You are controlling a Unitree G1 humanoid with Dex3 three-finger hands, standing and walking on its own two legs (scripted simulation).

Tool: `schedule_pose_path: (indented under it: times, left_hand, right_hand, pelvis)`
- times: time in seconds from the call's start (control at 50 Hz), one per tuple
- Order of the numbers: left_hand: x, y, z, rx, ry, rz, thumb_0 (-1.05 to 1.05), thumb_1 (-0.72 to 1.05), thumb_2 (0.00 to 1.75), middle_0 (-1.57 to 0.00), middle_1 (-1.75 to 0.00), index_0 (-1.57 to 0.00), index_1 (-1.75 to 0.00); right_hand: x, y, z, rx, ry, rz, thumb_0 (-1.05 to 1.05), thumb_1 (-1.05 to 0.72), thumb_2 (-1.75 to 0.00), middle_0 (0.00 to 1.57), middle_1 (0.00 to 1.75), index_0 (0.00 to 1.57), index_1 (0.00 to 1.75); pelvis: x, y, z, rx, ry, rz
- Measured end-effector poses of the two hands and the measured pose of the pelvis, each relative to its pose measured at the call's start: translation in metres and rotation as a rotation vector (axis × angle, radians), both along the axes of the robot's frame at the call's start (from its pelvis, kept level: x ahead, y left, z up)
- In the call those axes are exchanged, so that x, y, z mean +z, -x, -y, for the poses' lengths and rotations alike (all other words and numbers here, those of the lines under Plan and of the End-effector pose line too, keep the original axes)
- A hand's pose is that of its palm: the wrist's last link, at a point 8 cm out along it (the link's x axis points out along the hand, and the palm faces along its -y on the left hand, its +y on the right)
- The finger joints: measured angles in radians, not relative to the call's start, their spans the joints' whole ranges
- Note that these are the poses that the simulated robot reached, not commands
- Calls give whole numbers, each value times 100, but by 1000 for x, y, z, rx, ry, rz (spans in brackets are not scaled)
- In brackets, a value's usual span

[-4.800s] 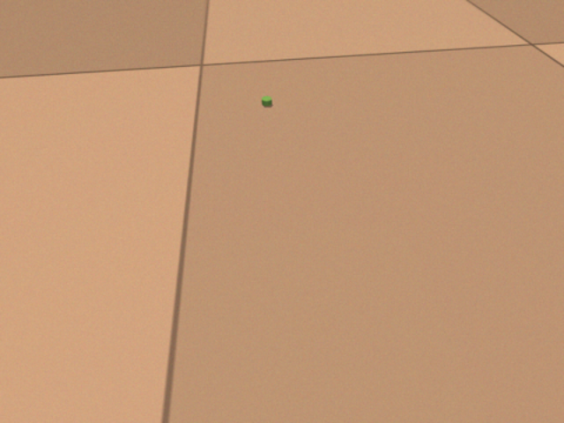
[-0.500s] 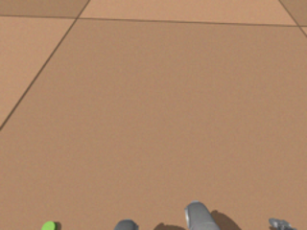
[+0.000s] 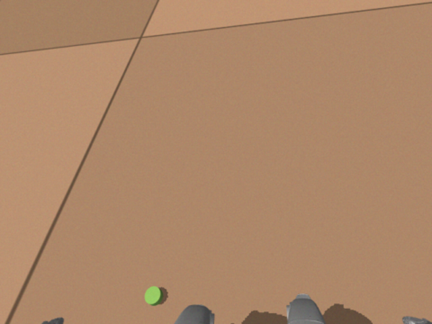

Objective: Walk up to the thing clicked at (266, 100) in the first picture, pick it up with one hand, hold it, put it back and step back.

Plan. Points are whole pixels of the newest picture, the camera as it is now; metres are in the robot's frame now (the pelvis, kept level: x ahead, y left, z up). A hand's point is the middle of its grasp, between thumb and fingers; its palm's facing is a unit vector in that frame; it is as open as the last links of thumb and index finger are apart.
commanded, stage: walk up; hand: left
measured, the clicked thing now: (153, 295) +0.33 +0.40 -0.71
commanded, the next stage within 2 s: none
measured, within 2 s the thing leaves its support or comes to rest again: neither
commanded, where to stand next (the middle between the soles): -0.09 +0.22 m, yaw -8 degrees
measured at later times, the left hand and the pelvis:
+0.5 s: hand out of the picture -0.07 +0.45 -0.12, palm faces -0.14 -0.86 -0.48, open 7.4 cm; pelvis -0.14 +0.19 +0.01, yaw -5 degrees
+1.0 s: hand out of the picture -0.08 +0.61 -0.12, palm faces -0.09 -0.92 -0.37, open 7.4 cm; pelvis -0.19 +0.32 +0.03, yaw -5 degrees
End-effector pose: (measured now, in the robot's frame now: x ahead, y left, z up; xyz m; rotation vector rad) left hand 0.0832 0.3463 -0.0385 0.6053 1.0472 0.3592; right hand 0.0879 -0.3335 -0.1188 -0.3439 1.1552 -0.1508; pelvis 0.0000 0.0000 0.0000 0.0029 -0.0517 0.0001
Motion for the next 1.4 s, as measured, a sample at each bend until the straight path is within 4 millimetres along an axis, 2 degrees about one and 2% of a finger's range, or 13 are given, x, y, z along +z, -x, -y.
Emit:
schedule_pose_path:
  times: [0.1,0.16,0.24,0.34,0.46,0.56,0.7,0.84,0.96,1.1,1.18,1.26,1.4]
  left_hand:
    - [-23,21,-83,-2,-23,22,1,89,90,-21,-31,-21,-30]
    - [-36,41,-111,42,-3,-16,1,90,90,-21,-30,-21,-30]
    - [-41,63,-120,51,81,-72,1,90,90,-20,-30,-20,-30]
    - [-44,99,-121,24,164,-155,1,90,90,-21,-30,-21,-30]
    - [-45,141,-135,-15,162,-200,1,90,90,-21,-30,-21,-30]
    - [-30,172,-173,-15,107,-162,1,89,90,-21,-31,-21,-30]
    - [-8,181,-246,-26,40,-55,1,89,90,-21,-31,-21,-30]
    - [-30,174,-311,-31,102,32,1,90,90,-21,-30,-21,-30]
    - [-38,171,-311,-44,248,-40,1,90,90,-20,-30,-20,-29]
    - [-57,173,-288,-55,337,-199,1,90,90,-20,-30,-20,-29]
    - [-64,152,-263,-82,349,-245,1,90,90,-20,-30,-20,-29]
    - [-67,111,-230,-132,339,-215,1,90,90,-20,-30,-20,-29]
    - [-37,58,-193,-178,333,-64,1,90,90,-21,-30,-21,-30]
  right_hand:
    - [3,37,-48,-2,68,1,1,-90,-90,20,30,20,30]
    - [12,73,-82,-31,74,-4,0,-90,-90,20,30,20,30]
    - [33,115,-124,-82,63,-57,1,-90,-90,20,30,20,30]
    - [47,145,-156,-77,60,-73,1,-90,-90,21,30,21,30]
    - [25,164,-179,-98,44,-24,1,-90,-90,20,30,21,30]
    - [12,176,-221,-90,-5,-15,1,-90,-90,20,30,20,30]
    - [9,203,-270,-89,-38,25,1,-90,-90,20,30,20,30]
    - [12,266,-325,-137,41,-6,1,-90,-90,20,30,20,30]
    - [58,318,-345,-194,94,-76,1,-90,-90,21,30,21,30]
    - [90,336,-318,-244,205,-171,1,-89,-90,21,30,21,30]
    - [86,319,-298,-246,220,-172,1,-89,-90,21,30,21,30]
    - [61,291,-279,-241,186,-150,1,-90,-90,20,30,21,30]
    - [42,220,-283,-214,68,-38,1,-90,-90,20,30,20,30]
  pelvis:
    - [-20,36,-59,-13,-23,27]
    - [-16,50,-86,-28,36,34]
    - [7,68,-107,-18,51,-3]
    - [21,92,-137,-38,44,-32]
    - [10,125,-173,-94,34,-30]
    - [11,153,-202,-92,36,1]
    - [10,186,-260,-75,-1,-15]
    - [-2,196,-315,-80,-37,31]
    - [28,189,-321,-75,2,31]
    - [35,174,-316,-124,-1,14]
    - [30,159,-304,-153,-13,-9]
    - [19,144,-286,-176,8,-19]
    - [29,124,-267,-181,-18,1]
